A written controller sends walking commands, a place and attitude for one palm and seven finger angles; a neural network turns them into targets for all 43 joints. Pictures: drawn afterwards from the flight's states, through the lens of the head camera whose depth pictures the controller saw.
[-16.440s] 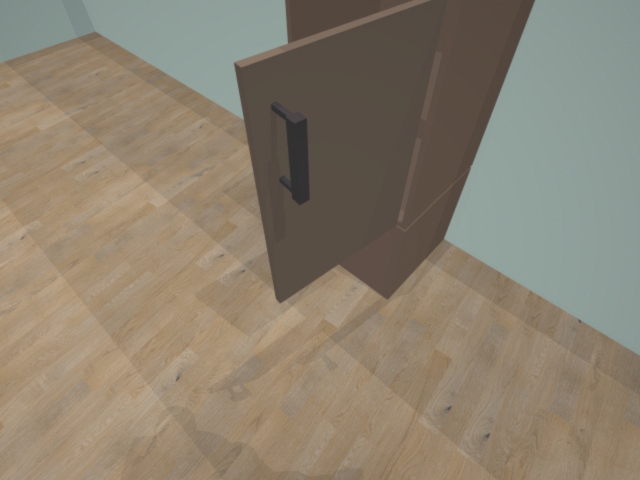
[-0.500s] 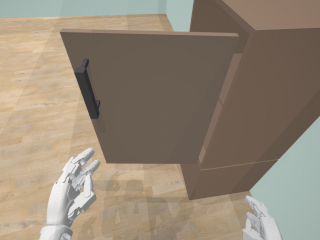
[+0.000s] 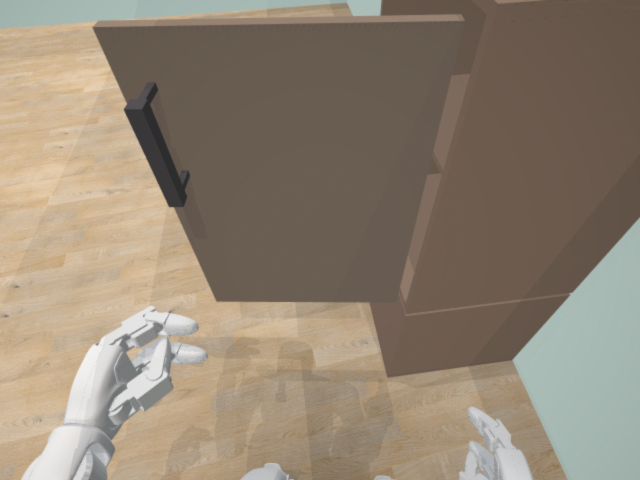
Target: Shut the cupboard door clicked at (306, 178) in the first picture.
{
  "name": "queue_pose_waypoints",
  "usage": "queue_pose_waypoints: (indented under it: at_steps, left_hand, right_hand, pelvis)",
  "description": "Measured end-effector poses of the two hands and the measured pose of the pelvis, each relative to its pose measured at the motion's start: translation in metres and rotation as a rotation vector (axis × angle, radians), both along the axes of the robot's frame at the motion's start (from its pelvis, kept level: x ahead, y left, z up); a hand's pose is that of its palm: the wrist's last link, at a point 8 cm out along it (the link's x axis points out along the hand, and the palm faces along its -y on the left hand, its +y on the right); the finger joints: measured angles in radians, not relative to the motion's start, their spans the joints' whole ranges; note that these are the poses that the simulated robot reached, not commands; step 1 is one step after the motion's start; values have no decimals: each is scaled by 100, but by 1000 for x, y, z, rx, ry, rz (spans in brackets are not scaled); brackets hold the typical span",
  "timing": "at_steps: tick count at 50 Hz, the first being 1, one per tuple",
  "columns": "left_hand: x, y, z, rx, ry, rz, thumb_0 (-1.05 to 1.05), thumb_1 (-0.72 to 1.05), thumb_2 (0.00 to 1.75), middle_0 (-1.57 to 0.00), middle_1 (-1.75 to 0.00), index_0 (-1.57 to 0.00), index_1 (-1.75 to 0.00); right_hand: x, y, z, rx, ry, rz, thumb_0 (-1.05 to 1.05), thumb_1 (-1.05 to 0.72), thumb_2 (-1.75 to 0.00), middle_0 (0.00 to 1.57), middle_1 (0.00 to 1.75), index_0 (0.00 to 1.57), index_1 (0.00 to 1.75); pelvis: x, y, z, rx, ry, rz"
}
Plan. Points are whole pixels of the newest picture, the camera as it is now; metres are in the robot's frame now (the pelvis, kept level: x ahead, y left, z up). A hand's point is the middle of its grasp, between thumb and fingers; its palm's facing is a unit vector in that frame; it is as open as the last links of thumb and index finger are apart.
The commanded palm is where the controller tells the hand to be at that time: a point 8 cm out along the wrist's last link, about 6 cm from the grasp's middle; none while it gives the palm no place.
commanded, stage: raise the hand and make a fist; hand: left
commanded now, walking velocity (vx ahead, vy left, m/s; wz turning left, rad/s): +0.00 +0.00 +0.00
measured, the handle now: (164, 148) +0.49 +0.23 +0.16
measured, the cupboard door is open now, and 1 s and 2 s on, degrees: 81 81 81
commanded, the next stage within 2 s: bring the fist close to the handle in 1.12 s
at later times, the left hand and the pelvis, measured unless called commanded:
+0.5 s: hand (82, 327) +0.24 +0.24 +0.14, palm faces +0.07 -1.00 -0.05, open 3.1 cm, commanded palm +0.21 +0.28 +0.14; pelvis +0.02 +0.04 +0.03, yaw +1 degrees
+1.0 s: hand (89, 330) +0.24 +0.23 +0.15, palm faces +0.02 -1.00 -0.03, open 3.1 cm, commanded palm +0.21 +0.28 +0.16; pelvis +0.01 +0.04 +0.04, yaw +1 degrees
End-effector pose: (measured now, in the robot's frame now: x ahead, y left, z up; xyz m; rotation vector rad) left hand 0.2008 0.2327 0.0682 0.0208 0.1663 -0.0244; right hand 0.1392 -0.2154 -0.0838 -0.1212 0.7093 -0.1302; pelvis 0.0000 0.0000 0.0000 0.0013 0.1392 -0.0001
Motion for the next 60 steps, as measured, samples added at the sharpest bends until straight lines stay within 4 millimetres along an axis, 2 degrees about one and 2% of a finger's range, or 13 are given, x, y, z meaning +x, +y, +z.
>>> queue_pose_waypoints:
  at_steps: [3,6,11,15,23,27,32,40,42,48,50,56,60]
  left_hand:
    - [-7,24,16,36,-68,136,2,90,90,-82,-97,-81,-96]
    - [-14,38,32,80,-168,169,2,90,90,-87,-103,-86,-102]
    - [-9,27,30,27,-178,32,2,90,90,-96,-113,-95,-113]
    - [3,24,27,13,-129,-34,2,90,90,-103,-121,-103,-121]
    - [13,58,72,36,-264,104,2,90,90,-118,-137,-118,-136]
    - [16,56,74,25,-211,56,2,90,90,-124,-143,-123,-143]
    - [19,57,71,25,-131,25,2,90,90,-128,-147,-127,-147]
    - [25,75,111,44,-275,89,2,90,90,-130,-149,-129,-149]
    - [27,71,108,24,-247,69,2,90,90,-130,-150,-129,-149]
    - [18,51,78,-3,-83,22,2,90,90,-130,-150,-129,-150]
    - [13,50,80,10,-101,43,2,90,90,-130,-150,-129,-150]
    - [5,53,106,48,-268,117,2,90,90,-130,-150,-130,-150]
    - [5,42,101,44,-217,74,2,90,90,-130,-150,-130,-150]
  right_hand:
    - [-15,-16,3,-46,54,-27,2,-90,-90,20,30,21,30]
    - [-18,-27,6,-98,77,-6,2,-90,-90,20,30,20,30]
    - [1,-29,18,-149,21,14,2,-90,-90,20,30,20,30]
    - [27,-14,36,-146,-76,11,2,-91,-90,20,30,20,30]
    - [73,38,61,-68,-209,117,1,-90,-90,20,30,20,30]
    - [82,58,64,-37,-215,164,1,-90,-90,20,30,20,30]
    - [79,68,64,-30,-187,173,1,-90,-90,20,30,21,30]
    - [61,59,61,-43,-133,162,1,-90,-90,20,30,21,30]
    - [56,54,61,-44,-124,147,1,-90,-90,20,30,21,30]
    - [43,37,64,-64,-117,97,1,-90,-90,20,30,21,30]
    - [40,33,66,-75,-121,96,1,-90,-90,20,30,21,30]
    - [37,25,66,-78,-132,125,1,-90,-90,20,30,20,30]
    - [37,22,63,-57,-143,122,1,-90,-90,20,30,20,30]
  pelvis:
    - [7,2,6,3,-1,-5]
    - [9,6,7,-4,3,7]
    - [10,19,10,-20,2,19]
    - [14,27,15,-21,-9,11]
    - [24,38,24,-29,-51,20]
    - [25,44,28,-33,-70,28]
    - [25,48,34,-30,-88,27]
    - [22,47,40,-29,-118,29]
    - [20,47,41,-27,-123,27]
    - [15,42,44,-19,-135,13]
    - [13,39,44,-16,-139,11]
    - [7,29,44,-15,-155,25]
    - [5,25,44,-14,-158,27]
